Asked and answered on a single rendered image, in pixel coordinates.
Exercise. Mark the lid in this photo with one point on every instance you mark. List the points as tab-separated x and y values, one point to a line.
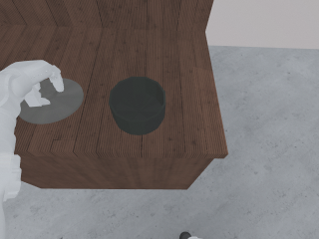
61	106

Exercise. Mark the left robot upper arm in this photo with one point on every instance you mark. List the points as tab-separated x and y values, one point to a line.
10	183

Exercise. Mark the robot left hand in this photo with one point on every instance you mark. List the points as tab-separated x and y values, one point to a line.
38	71

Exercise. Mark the knob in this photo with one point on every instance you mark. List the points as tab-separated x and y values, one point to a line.
48	92

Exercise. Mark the robot left forearm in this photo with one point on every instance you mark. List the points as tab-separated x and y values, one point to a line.
14	86

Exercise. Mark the pot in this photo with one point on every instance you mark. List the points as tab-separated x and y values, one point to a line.
137	105

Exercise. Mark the table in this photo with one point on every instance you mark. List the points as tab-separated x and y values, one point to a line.
98	43

